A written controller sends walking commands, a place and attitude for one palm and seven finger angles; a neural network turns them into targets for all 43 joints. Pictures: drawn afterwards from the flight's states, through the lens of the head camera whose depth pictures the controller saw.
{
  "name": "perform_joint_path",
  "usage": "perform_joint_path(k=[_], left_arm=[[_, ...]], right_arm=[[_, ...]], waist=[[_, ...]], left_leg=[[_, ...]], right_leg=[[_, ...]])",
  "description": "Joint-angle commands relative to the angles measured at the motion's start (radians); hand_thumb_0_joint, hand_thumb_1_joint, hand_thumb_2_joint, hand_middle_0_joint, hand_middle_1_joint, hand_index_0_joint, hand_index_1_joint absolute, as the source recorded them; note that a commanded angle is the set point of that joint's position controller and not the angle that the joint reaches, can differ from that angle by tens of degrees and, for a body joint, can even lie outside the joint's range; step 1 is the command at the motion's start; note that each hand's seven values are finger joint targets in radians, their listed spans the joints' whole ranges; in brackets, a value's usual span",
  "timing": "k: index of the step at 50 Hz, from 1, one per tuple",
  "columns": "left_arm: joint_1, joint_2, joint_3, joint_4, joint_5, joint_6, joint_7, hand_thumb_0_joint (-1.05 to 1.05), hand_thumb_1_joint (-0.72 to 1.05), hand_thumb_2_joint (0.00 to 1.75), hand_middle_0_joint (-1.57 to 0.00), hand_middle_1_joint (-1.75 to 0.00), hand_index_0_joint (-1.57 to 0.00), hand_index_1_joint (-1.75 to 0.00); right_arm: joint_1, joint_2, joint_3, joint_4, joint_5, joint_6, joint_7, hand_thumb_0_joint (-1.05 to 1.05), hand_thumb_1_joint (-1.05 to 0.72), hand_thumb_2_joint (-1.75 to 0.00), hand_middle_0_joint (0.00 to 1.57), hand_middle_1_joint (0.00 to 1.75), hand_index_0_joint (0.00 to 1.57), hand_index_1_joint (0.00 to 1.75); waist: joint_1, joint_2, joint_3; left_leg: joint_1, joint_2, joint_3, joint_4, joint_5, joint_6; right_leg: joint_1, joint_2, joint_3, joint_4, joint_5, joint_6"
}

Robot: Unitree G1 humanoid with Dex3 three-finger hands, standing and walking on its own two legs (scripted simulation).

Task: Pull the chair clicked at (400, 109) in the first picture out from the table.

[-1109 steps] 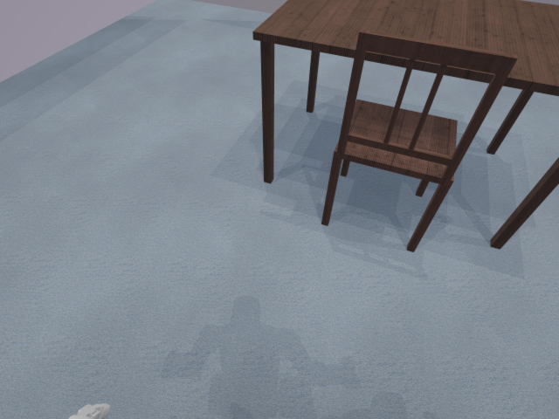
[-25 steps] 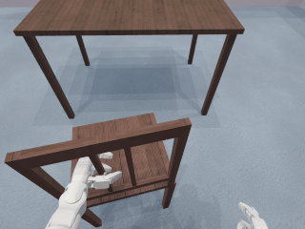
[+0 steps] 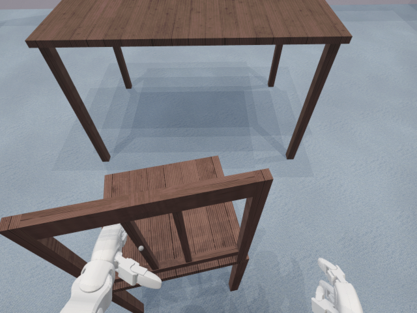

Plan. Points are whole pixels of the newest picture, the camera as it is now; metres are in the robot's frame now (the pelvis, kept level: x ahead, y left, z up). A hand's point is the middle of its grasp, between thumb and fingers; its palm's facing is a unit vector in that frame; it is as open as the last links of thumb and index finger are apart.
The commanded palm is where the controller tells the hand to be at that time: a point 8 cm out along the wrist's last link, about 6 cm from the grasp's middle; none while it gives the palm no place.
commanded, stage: draw the fingers out of the gap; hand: left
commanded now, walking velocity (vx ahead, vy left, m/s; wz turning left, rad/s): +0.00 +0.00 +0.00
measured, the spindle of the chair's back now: (143, 247) +0.27 +0.15 -0.06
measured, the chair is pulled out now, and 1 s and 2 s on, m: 0.59 0.59 0.59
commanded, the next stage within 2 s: draw the hand back to the body in 0.84 s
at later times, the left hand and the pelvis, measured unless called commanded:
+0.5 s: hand (135, 290) +0.18 +0.14 -0.02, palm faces -0.02 -0.99 -0.17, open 17.5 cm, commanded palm +0.15 +0.18 +0.00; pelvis -0.01 +0.00 -0.01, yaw +1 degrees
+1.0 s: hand out of the picture +0.12 +0.14 -0.02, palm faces +0.02 -0.99 -0.13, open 17.5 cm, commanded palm +0.09 +0.19 +0.01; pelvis -0.01 +0.00 -0.02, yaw +1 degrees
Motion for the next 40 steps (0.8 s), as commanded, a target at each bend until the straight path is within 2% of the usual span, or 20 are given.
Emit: perform_joint_path(k=[1,2,3,4,6,9,11,15,16,18,21,22,24,26,29,30,34,36,37,40], left_arm=[[-0.134,0.104,0.043,-0.228,0.001,-0.042,0.007,0.00,-0.55,0.20,0.00,0.00,0.00,0.00],[-0.141,0.118,0.059,-0.236,0.001,-0.042,0.009,0.00,-0.55,0.20,0.00,0.00,0.00,0.00],[-0.141,0.115,0.060,-0.231,-0.002,-0.040,0.008,0.00,-0.55,0.20,0.00,0.00,0.00,0.00],[-0.064,0.117,0.078,-0.216,-0.006,-0.039,0.005,0.00,-0.55,0.20,0.00,0.00,0.00,0.00],[0.012,0.113,0.064,-0.264,-0.006,-0.042,0.000,0.00,-0.55,0.20,0.00,0.00,0.00,0.00],[0.074,0.068,0.007,-0.333,0.000,-0.039,0.004,0.00,-0.55,0.20,0.00,0.00,0.00,0.00],[0.099,0.095,0.033,-0.321,-0.004,-0.031,0.012,0.00,-0.55,0.20,0.00,0.00,0.00,0.00],[0.152,0.086,0.016,-0.405,0.007,-0.041,0.022,0.00,-0.55,0.20,0.00,0.00,0.00,0.00],[0.151,0.108,0.029,-0.419,0.010,-0.043,0.028,0.00,-0.55,0.20,0.00,0.00,0.00,0.00],[0.196,0.068,-0.015,-0.458,0.016,-0.049,0.030,0.00,-0.55,0.20,0.00,0.00,0.00,0.00],[0.245,0.077,-0.017,-0.484,0.020,-0.047,0.040,0.00,-0.55,0.20,0.00,0.00,0.00,0.00],[0.264,0.056,-0.040,-0.502,0.023,-0.047,0.039,0.00,-0.55,0.20,0.00,0.00,0.00,0.00],[0.288,0.052,-0.050,-0.516,0.027,-0.044,0.039,0.00,-0.55,0.20,0.00,0.00,0.00,0.00],[0.319,0.077,-0.030,-0.519,0.033,-0.036,0.044,0.00,-0.55,0.20,0.00,0.00,0.00,0.00],[0.360,0.056,-0.050,-0.558,0.038,-0.035,0.047,0.00,-0.55,0.20,0.00,0.00,0.00,0.00],[0.386,0.069,-0.032,-0.557,0.037,-0.034,0.049,0.00,-0.55,0.20,0.00,0.00,0.00,0.00],[0.419,0.043,-0.077,-0.602,0.045,-0.034,0.049,0.00,-0.55,0.20,0.00,0.00,0.00,0.00],[0.449,0.066,-0.053,-0.601,0.043,-0.028,0.050,0.00,-0.55,0.20,0.00,0.00,0.00,0.00],[0.454,0.063,-0.057,-0.610,0.045,-0.031,0.048,0.00,-0.55,0.20,0.00,0.00,0.00,0.00],[0.511,0.050,-0.064,-0.626,0.043,-0.034,0.041,0.00,-0.55,0.20,0.00,0.00,0.00,0.00]], right_arm=[[-0.030,-0.133,-0.047,-0.145,-0.001,-0.047,-0.016,0.00,-0.90,-0.90,0.20,0.30,0.20,0.30],[-0.028,-0.132,-0.047,-0.145,-0.002,-0.046,-0.017,0.00,-0.90,-0.90,0.20,0.30,0.20,0.30],[-0.029,-0.132,-0.045,-0.145,-0.003,-0.046,-0.019,0.00,-0.90,-0.90,0.20,0.30,0.20,0.30],[-0.026,-0.130,-0.048,-0.152,-0.003,-0.046,-0.019,0.00,-0.90,-0.90,0.20,0.30,0.20,0.30],[-0.041,-0.127,-0.049,-0.168,-0.001,-0.049,-0.016,0.00,-0.90,-0.90,0.20,0.30,0.20,0.30],[-0.040,-0.116,-0.046,-0.189,0.001,-0.054,-0.012,0.00,-0.90,-0.90,0.20,0.30,0.20,0.30],[-0.046,-0.123,-0.050,-0.184,0.000,-0.054,-0.016,0.00,-0.90,-0.90,0.20,0.30,0.20,0.30],[-0.043,-0.115,-0.047,-0.207,0.000,-0.059,-0.020,0.00,-0.90,-0.90,0.20,0.30,0.20,0.30],[-0.042,-0.117,-0.049,-0.202,-0.001,-0.061,-0.024,0.00,-0.90,-0.90,0.20,0.30,0.20,0.30],[-0.046,-0.108,-0.044,-0.215,-0.001,-0.067,-0.024,0.00,-0.90,-0.90,0.20,0.30,0.20,0.30],[-0.047,-0.108,-0.045,-0.215,-0.002,-0.072,-0.028,0.00,-0.90,-0.90,0.20,0.30,0.20,0.30],[-0.048,-0.104,-0.043,-0.223,-0.001,-0.074,-0.028,0.00,-0.90,-0.90,0.20,0.30,0.20,0.30],[-0.051,-0.102,-0.043,-0.229,-0.002,-0.074,-0.029,0.00,-0.90,-0.90,0.20,0.30,0.20,0.30],[-0.057,-0.102,-0.044,-0.229,-0.002,-0.069,-0.032,0.00,-0.90,-0.90,0.20,0.30,0.20,0.30],[-0.061,-0.090,-0.039,-0.246,-0.001,-0.068,-0.033,0.00,-0.90,-0.90,0.20,0.30,0.20,0.30],[-0.063,-0.090,-0.044,-0.247,0.000,-0.065,-0.034,0.00,-0.90,-0.90,0.20,0.30,0.20,0.30],[-0.066,-0.086,-0.039,-0.263,0.001,-0.065,-0.036,0.00,-0.90,-0.90,0.20,0.30,0.20,0.30],[-0.071,-0.083,-0.043,-0.260,0.001,-0.065,-0.041,0.00,-0.90,-0.90,0.20,0.30,0.20,0.30],[-0.064,-0.084,-0.043,-0.262,0.002,-0.063,-0.041,0.00,-0.90,-0.90,0.20,0.30,0.20,0.30],[-0.072,-0.075,-0.046,-0.273,0.003,-0.062,-0.042,0.00,-0.90,-0.90,0.20,0.30,0.20,0.30]], waist=[[-0.026,-0.041,-0.196],[-0.023,-0.025,-0.210],[-0.025,-0.035,-0.199],[-0.010,-0.047,-0.208],[0.005,-0.009,-0.230],[-0.006,0.002,-0.215],[-0.009,-0.056,-0.169],[-0.007,-0.026,-0.174],[-0.008,-0.036,-0.173],[-0.009,-0.003,-0.167],[-0.010,-0.026,-0.161],[-0.013,-0.024,-0.161],[-0.015,-0.037,-0.155],[-0.008,-0.037,-0.143],[-0.005,-0.022,-0.136],[0.000,-0.034,-0.141],[-0.006,-0.015,-0.126],[0.000,-0.037,-0.120],[-0.006,-0.036,-0.124],[0.003,-0.043,-0.120]], left_leg=[[0.161,-0.019,0.051,-0.058,0.378,0.066],[0.165,-0.022,0.052,-0.060,0.363,0.065],[0.159,-0.022,0.048,-0.061,0.352,0.065],[0.152,-0.022,0.051,-0.058,0.356,0.065],[0.158,-0.021,0.053,-0.058,0.383,0.063],[0.157,-0.018,0.048,-0.058,0.375,0.062],[0.122,-0.019,0.042,-0.057,0.328,0.064],[0.113,-0.025,0.039,-0.053,0.286,0.064],[0.110,-0.023,0.036,-0.050,0.286,0.065],[0.112,-0.025,0.032,-0.049,0.275,0.063],[0.093,-0.025,0.022,-0.042,0.255,0.065],[0.094,-0.028,0.023,-0.038,0.246,0.066],[0.079,-0.030,0.021,-0.032,0.217,0.067],[0.061,-0.032,0.019,-0.031,0.196,0.067],[0.053,-0.035,0.021,-0.025,0.175,0.068],[0.047,-0.033,0.021,-0.020,0.167,0.067],[0.036,-0.037,0.020,-0.010,0.147,0.070],[0.014,-0.037,0.017,-0.004,0.144,0.072],[0.019,-0.038,0.020,0.000,0.141,0.072],[-0.001,-0.040,0.021,0.007,0.120,0.072]], right_leg=[[0.050,0.024,-0.067,-0.088,0.467,-0.039],[0.047,0.025,-0.066,-0.087,0.450,-0.038],[0.042,0.026,-0.068,-0.086,0.437,-0.039],[0.052,0.027,-0.068,-0.083,0.442,-0.040],[0.074,0.022,-0.068,-0.077,0.459,-0.045],[0.045,0.024,-0.076,-0.071,0.425,-0.041],[0.034,0.028,-0.078,-0.079,0.397,-0.041],[0.005,0.031,-0.077,-0.069,0.336,-0.041],[0.010,0.030,-0.077,-0.068,0.335,-0.044],[-0.011,0.030,-0.081,-0.059,0.306,-0.045],[-0.020,0.033,-0.082,-0.056,0.280,-0.048],[-0.030,0.033,-0.082,-0.053,0.276,-0.045],[-0.044,0.034,-0.081,-0.051,0.249,-0.043],[-0.048,0.035,-0.081,-0.051,0.224,-0.046],[-0.064,0.035,-0.081,-0.044,0.200,-0.046],[-0.067,0.036,-0.080,-0.043,0.191,-0.045],[-0.089,0.037,-0.079,-0.036,0.167,-0.046],[-0.078,0.037,-0.077,-0.041,0.166,-0.048],[-0.087,0.038,-0.076,-0.036,0.166,-0.045],[-0.097,0.039,-0.076,-0.031,0.141,-0.044]])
